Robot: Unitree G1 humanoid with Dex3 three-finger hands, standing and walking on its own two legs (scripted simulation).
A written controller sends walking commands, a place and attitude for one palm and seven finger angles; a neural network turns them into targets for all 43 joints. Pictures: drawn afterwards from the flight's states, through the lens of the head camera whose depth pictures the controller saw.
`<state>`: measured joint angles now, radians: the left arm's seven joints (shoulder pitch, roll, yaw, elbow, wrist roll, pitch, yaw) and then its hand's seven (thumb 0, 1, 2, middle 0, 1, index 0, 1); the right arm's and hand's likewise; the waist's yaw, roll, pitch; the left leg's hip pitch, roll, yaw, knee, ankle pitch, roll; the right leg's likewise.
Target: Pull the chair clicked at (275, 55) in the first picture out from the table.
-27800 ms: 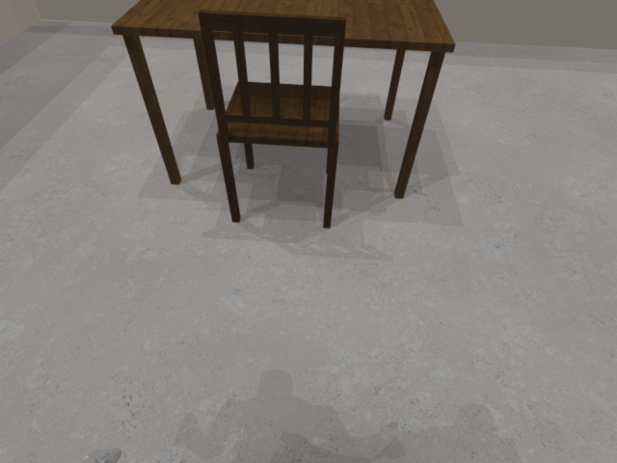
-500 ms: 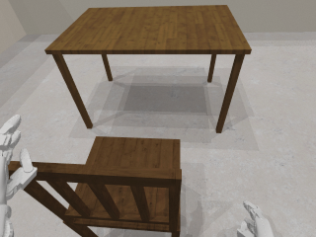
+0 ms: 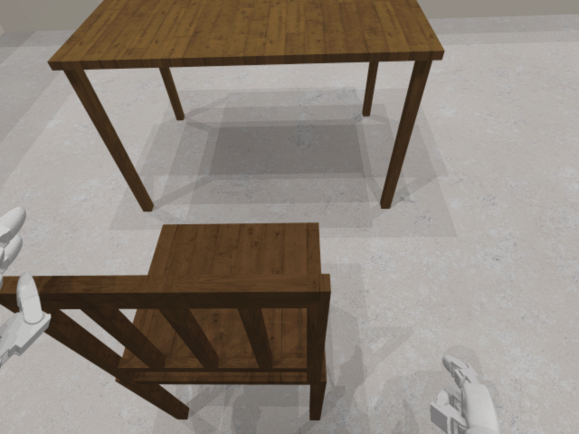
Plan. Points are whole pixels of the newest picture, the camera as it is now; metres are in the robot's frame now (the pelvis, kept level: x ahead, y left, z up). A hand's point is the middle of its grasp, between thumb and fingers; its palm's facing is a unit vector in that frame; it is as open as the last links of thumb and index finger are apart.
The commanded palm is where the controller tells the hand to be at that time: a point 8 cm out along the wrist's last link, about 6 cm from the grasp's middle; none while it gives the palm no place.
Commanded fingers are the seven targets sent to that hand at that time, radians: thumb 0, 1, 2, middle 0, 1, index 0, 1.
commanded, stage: step back with the hand held close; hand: left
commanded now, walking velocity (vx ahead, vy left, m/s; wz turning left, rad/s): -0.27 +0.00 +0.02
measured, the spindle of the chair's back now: (194, 337) +0.27 +0.19 -0.09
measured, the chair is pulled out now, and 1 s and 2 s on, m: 0.63 0.63 0.63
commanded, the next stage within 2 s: stop stepping back and stand still in 1.08 s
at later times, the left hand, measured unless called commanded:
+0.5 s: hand out of the picture +0.12 +0.27 +0.16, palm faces +0.49 -0.71 -0.51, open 7.4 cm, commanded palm +0.05 +0.30 +0.18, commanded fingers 0.00 0.90 0.90 -0.20 -0.30 -0.20 -0.30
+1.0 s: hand out of the picture +0.06 +0.26 +0.17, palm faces +0.48 -0.72 -0.50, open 7.4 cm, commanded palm +0.00 +0.30 +0.18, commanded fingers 0.00 0.90 0.90 -0.20 -0.30 -0.20 -0.30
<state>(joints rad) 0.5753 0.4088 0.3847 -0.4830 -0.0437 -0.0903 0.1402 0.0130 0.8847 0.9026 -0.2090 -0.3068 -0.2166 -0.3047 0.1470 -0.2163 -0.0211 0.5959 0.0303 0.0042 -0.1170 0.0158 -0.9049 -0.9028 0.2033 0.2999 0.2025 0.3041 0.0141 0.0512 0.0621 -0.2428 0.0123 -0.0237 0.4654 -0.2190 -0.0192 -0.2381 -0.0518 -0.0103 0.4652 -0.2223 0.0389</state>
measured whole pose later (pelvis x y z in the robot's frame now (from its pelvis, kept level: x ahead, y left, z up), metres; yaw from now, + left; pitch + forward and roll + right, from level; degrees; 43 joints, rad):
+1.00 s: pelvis -0.12 -0.01 -0.02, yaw +4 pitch +0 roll -1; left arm 0.54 0.44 0.47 -0.61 -0.02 -0.24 0.15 0.01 0.88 0.90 -0.21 -0.31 -0.22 -0.30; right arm 0.19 -0.19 -0.01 0.64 -0.01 -0.15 -0.07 0.02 -0.90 -0.90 0.21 0.30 0.20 0.30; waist 0.02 -0.02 0.07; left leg -0.58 0.02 -0.04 0.93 -0.42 -0.02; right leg -0.43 -0.02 -0.01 0.67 -0.24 0.01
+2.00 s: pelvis -0.17 +0.00 +0.00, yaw -1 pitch +0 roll -2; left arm 0.53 0.40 0.37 -0.41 -0.01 -0.20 0.14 0.01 0.89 0.90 -0.20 -0.31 -0.21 -0.30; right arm 0.22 -0.18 0.01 0.67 0.01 -0.17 -0.06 0.02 -0.90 -0.90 0.20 0.30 0.20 0.30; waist 0.00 0.00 0.01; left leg -0.27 0.04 -0.01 0.47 -0.20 0.00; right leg -0.19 -0.04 -0.04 0.38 -0.18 0.04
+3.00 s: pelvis -0.18 -0.03 +0.00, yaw +1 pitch -1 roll +0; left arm 0.33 0.11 0.00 1.06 0.02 0.01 0.03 0.01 0.92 0.90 -0.20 -0.30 -0.20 -0.30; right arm 0.36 -0.09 -0.01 1.07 -0.02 0.00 -0.03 0.01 -0.91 -0.90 0.20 0.30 0.20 0.30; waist 0.00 0.01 0.03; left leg -0.29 0.04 -0.05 0.51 -0.21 -0.03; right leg -0.24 -0.04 -0.08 0.51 -0.26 0.00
